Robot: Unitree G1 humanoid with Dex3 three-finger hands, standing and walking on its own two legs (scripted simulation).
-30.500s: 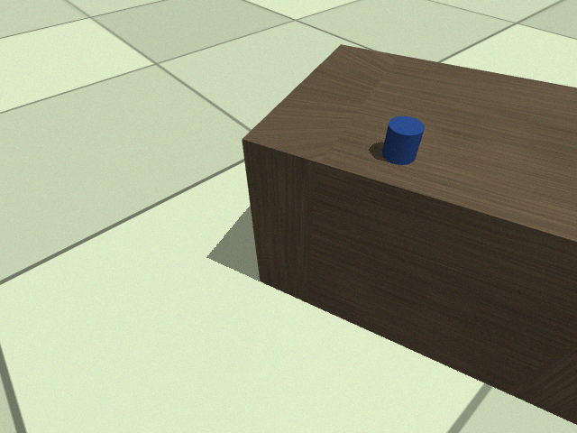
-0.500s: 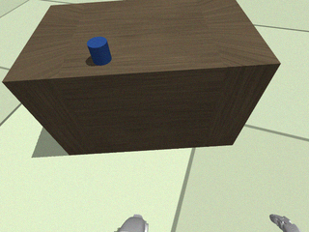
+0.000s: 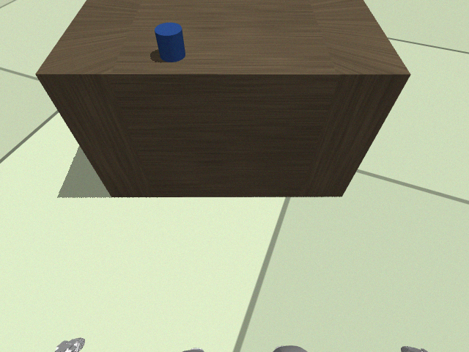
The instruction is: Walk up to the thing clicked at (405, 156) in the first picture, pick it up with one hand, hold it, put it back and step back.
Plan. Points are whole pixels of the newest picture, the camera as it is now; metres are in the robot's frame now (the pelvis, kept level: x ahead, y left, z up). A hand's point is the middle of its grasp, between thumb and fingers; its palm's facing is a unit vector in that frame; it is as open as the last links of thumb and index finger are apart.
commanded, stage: step back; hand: left
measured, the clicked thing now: (170, 42) +0.99 +0.24 -0.02
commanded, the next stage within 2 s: stand in 1.28 s
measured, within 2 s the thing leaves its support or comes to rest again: neither
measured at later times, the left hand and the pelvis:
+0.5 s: hand out of the picture -0.08 +0.29 -0.14, palm faces +0.06 -0.90 -0.42, open 7.4 cm; pelvis -0.13 +0.00 +0.00, yaw +3 degrees
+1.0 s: hand out of the picture -0.05 +0.28 -0.15, palm faces +0.05 -0.93 -0.35, open 7.4 cm; pelvis -0.10 +0.01 +0.00, yaw +1 degrees
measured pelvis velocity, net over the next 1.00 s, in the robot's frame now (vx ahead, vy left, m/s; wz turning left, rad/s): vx -0.10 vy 0.01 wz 0.03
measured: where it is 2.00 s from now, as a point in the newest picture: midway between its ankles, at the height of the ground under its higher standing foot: outside the picture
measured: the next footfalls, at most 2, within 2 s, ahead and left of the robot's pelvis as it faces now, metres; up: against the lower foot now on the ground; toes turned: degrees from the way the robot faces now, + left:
right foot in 0.10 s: -0.06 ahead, -0.12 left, +0.00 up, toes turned +1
left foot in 0.40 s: -0.04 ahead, +0.13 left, +0.00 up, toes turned +2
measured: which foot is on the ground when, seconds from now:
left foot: down 0.00-0.12, up 0.14-0.38, down 0.40-1.00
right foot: up 0.00-0.08, down 0.10-1.00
